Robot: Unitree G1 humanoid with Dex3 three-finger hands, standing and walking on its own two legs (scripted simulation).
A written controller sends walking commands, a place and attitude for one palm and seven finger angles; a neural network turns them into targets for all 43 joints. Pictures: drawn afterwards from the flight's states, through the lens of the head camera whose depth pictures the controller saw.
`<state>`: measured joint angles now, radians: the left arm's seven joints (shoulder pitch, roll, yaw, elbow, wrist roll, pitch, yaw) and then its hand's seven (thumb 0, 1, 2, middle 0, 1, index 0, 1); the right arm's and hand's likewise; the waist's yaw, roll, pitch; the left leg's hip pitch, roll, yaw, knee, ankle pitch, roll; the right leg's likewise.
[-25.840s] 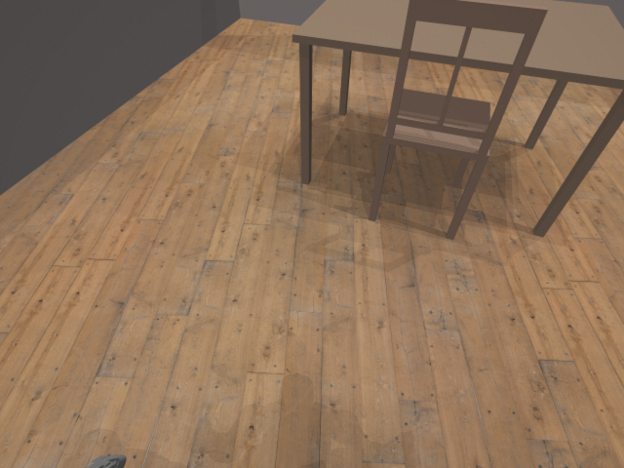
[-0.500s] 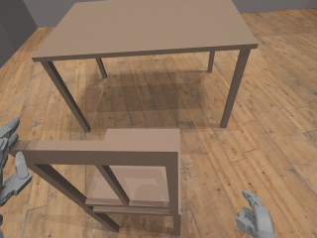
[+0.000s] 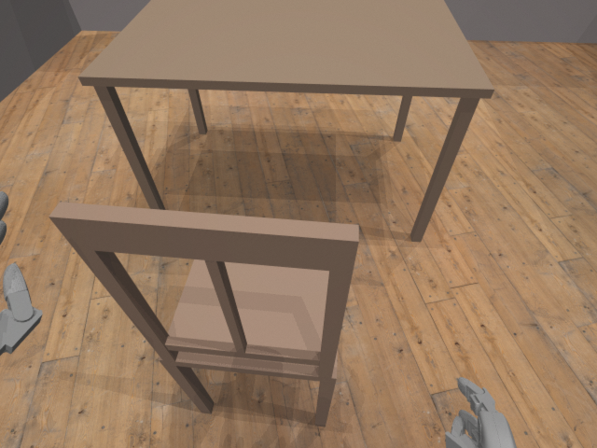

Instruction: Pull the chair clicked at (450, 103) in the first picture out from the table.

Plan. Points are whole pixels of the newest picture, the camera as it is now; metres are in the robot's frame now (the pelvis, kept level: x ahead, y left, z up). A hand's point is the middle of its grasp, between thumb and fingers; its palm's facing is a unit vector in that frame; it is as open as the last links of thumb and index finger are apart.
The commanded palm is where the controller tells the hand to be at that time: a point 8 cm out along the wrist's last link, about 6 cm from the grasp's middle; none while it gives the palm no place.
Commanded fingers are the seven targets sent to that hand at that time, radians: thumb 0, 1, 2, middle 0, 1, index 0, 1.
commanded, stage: step back with the hand held close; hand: left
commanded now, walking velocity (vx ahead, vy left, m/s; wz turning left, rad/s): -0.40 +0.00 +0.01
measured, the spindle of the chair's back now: (230, 310) +0.33 +0.15 -0.07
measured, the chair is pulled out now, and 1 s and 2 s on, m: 0.58 0.58 0.58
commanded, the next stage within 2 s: stop stepping back and stand still in 0.92 s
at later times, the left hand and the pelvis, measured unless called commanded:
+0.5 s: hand (28, 326) +0.18 +0.26 +0.17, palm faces +0.44 -0.71 -0.55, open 7.4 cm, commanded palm +0.12 +0.29 +0.18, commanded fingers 0.00 0.90 0.90 -0.20 -0.30 -0.20 -0.30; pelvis -0.02 -0.01 -0.01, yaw +1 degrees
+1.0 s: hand (4, 428) +0.10 +0.22 +0.19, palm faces +0.38 -0.74 -0.56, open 7.4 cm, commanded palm +0.05 +0.27 +0.18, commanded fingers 0.00 0.90 0.90 -0.20 -0.30 -0.20 -0.30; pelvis -0.10 -0.03 -0.01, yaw -1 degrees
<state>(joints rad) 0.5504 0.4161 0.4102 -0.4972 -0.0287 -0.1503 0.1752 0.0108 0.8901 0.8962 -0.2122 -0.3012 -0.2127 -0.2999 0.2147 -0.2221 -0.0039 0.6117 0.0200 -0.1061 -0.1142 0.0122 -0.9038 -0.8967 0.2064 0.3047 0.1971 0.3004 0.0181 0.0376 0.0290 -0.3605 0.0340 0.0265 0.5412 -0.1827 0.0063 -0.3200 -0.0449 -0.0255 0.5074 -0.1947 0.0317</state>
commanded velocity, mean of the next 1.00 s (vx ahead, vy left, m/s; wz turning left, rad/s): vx -0.40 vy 0.00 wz -0.02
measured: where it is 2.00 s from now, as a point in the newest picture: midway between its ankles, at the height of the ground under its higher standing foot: outside the picture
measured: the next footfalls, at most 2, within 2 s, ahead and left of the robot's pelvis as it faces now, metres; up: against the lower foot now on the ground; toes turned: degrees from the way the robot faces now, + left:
left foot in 0.72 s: +0.03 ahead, +0.12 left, +0.00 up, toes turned +2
right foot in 0.96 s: -0.05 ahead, -0.17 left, +0.00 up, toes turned -5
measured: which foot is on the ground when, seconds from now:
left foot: down 0.00-0.56, up 0.58-0.70, down 0.72-1.00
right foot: down 0.00-0.72, up 0.74-0.94, down 0.96-1.00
